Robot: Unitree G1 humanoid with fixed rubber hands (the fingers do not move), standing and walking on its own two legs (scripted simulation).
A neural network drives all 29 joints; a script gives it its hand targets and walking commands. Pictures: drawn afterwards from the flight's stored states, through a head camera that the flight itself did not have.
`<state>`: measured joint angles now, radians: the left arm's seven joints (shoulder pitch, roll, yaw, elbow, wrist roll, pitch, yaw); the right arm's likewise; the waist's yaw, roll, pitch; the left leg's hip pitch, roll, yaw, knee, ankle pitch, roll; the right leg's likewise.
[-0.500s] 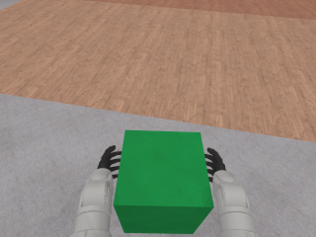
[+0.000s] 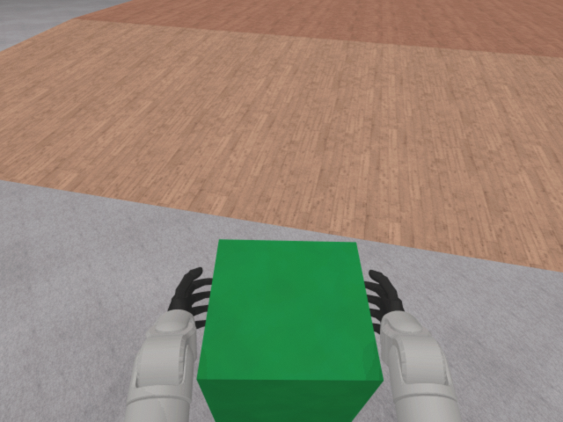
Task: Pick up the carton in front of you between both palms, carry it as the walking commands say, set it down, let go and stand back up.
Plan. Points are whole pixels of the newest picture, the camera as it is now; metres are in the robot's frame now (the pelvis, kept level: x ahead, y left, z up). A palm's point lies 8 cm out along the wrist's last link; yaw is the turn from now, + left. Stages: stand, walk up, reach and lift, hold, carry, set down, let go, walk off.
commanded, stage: hold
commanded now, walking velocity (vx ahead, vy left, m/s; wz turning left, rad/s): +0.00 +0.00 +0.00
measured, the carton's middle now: (285, 339) +0.29 +0.00 -0.03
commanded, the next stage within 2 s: carry in 0.88 s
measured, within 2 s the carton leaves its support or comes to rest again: neither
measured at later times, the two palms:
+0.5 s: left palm (175, 323) +0.27 +0.16 +0.04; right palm (385, 323) +0.27 -0.14 +0.04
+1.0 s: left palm (183, 310) +0.29 +0.15 +0.05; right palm (391, 314) +0.28 -0.15 +0.05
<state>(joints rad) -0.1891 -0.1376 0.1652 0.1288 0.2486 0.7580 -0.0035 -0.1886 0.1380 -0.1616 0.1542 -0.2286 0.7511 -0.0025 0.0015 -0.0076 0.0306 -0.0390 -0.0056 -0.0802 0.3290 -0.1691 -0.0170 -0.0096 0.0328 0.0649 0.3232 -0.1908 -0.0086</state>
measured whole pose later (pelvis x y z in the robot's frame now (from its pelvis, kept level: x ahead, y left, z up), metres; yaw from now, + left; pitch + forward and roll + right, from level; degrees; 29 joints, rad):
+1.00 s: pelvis +0.00 +0.00 +0.00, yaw -2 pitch -2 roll +1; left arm -0.20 -0.14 0.18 0.10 0.23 0.80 0.00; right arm -0.21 0.14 -0.15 0.13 -0.23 0.81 -0.01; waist 0.01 -0.02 -0.07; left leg -0.17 -0.01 -0.04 0.45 -0.32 0.00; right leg -0.17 0.02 0.08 0.49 -0.35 -0.01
